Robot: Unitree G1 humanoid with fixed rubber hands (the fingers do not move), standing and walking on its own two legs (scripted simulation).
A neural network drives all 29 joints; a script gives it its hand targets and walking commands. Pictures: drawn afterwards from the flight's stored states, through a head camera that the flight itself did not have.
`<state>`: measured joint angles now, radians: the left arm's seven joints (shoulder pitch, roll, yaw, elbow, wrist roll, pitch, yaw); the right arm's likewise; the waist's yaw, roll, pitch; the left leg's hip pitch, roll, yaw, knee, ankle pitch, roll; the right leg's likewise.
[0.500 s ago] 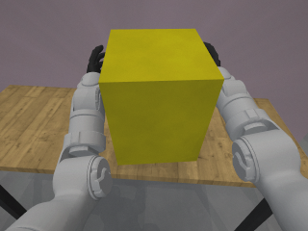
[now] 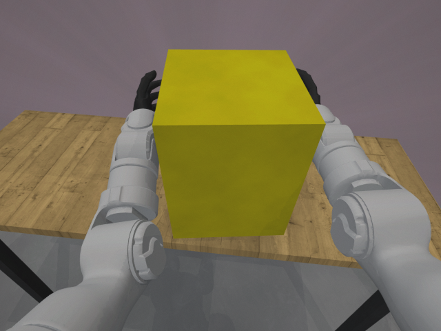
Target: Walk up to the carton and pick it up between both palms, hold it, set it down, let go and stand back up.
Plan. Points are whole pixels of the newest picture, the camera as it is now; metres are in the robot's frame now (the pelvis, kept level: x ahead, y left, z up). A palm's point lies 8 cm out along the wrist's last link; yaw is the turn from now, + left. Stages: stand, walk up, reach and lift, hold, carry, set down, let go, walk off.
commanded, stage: set down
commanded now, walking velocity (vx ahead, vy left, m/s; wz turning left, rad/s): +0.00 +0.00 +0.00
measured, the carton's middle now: (228, 146) +0.38 +0.03 +0.18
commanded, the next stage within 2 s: none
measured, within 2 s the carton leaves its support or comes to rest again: rests again in 1.22 s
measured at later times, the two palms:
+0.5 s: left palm (150, 127) +0.42 +0.18 +0.18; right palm (301, 124) +0.45 -0.11 +0.18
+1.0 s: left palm (155, 140) +0.43 +0.18 +0.15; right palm (297, 136) +0.46 -0.11 +0.14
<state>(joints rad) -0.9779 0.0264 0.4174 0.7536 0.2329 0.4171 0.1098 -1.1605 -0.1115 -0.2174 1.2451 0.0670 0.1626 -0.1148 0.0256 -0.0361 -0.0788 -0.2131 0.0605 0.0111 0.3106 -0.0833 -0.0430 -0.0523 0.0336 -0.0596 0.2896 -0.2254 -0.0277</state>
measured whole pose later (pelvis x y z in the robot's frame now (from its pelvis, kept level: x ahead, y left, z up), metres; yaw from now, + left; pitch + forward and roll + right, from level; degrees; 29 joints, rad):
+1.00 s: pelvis +0.00 +0.00 +0.00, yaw -2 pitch +9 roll +0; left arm -0.90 -0.06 0.48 0.74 0.29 0.27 0.13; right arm -1.07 -0.10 -0.34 1.21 -0.14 0.03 -0.01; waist 0.09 -0.02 -0.12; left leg -0.39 0.08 0.04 0.29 -0.06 -0.04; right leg -0.25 0.04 -0.03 0.30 -0.20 -0.03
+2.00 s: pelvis +0.00 +0.01 +0.00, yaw -2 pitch +7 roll +0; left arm -0.82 -0.12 0.54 0.70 0.38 0.18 0.10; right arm -0.99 -0.03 -0.60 1.13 -0.37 -0.03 0.08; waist 0.10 -0.04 -0.09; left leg -0.35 0.06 0.06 0.28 -0.05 -0.03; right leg -0.23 0.02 -0.02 0.32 -0.21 -0.02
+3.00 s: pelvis -0.01 +0.02 -0.01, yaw -4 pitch +14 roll -2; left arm -0.98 0.05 0.16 0.95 -0.02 0.19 0.27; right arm -1.14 -0.24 -0.11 1.31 0.15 0.04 -0.02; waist 0.16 0.00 -0.15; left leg -0.57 0.10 0.06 0.41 -0.08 -0.03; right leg -0.42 0.06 -0.01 0.36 -0.19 -0.02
